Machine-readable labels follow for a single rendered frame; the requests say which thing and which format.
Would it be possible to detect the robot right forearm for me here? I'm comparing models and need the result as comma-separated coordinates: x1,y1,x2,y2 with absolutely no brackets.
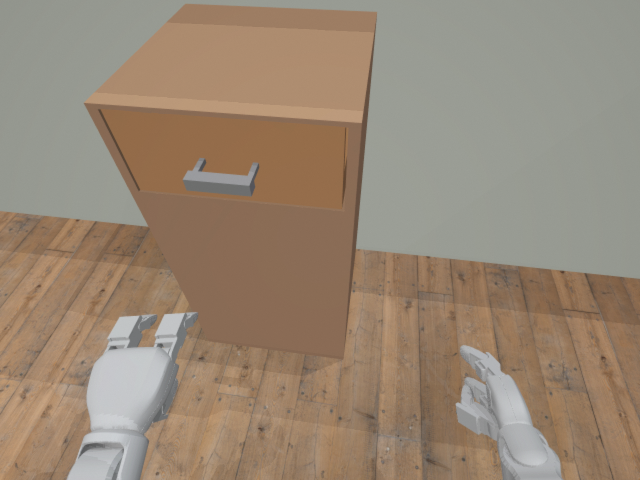
497,423,563,480

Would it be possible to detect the robot right hand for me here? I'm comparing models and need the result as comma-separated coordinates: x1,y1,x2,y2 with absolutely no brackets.
456,345,533,441

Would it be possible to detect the robot left forearm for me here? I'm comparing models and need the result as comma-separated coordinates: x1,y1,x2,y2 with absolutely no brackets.
67,428,149,480

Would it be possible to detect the drawer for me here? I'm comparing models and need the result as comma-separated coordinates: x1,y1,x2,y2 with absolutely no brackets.
101,109,348,209

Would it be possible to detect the handle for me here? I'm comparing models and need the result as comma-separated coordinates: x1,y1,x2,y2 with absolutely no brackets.
183,158,259,197

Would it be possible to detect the cabinet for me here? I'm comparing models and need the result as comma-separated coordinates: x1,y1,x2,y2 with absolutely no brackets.
84,4,377,359

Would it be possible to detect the robot left hand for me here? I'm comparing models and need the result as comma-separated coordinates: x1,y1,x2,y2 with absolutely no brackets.
86,312,198,434

